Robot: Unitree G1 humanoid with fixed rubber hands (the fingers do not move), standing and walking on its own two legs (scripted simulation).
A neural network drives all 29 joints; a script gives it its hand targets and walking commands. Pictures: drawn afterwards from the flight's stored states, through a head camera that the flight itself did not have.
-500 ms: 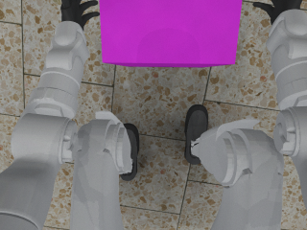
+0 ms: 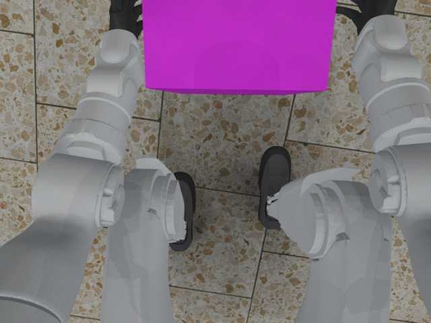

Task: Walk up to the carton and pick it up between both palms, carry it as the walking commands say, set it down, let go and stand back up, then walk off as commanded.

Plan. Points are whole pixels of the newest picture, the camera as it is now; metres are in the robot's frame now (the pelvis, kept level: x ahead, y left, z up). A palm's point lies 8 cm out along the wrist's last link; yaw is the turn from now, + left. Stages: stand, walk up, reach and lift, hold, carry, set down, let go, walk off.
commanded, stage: reach and lift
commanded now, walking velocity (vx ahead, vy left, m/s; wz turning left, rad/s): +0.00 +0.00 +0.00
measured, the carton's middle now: (233, 43) +0.50 -0.02 -0.24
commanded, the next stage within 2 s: none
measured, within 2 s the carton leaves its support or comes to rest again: leaves its support in 0.94 s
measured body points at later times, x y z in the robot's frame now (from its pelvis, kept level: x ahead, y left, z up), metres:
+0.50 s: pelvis +0.00 +0.00 +0.01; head +0.36 -0.01 +0.27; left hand +0.53 +0.14 -0.18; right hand +0.54 -0.19 -0.18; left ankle +0.10 +0.12 -0.34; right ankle +0.16 -0.12 -0.34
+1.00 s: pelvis +0.00 +0.00 -0.01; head +0.34 -0.02 +0.28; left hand +0.53 +0.13 -0.17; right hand +0.53 -0.20 -0.17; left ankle +0.10 +0.12 -0.34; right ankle +0.16 -0.12 -0.34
